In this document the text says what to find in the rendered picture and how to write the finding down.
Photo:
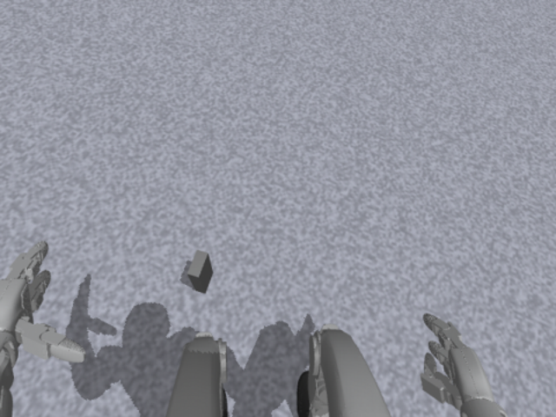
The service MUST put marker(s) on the right robot arm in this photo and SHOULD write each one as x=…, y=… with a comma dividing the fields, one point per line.
x=481, y=408

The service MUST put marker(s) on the right robot hand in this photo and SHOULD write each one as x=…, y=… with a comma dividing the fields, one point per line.
x=461, y=364

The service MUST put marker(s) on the left robot hand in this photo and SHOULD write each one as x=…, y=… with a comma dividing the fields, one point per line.
x=19, y=299

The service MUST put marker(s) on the carton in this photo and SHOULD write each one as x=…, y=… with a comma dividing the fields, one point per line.
x=200, y=271

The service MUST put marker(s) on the left robot arm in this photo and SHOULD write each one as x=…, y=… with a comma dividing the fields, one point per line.
x=8, y=359

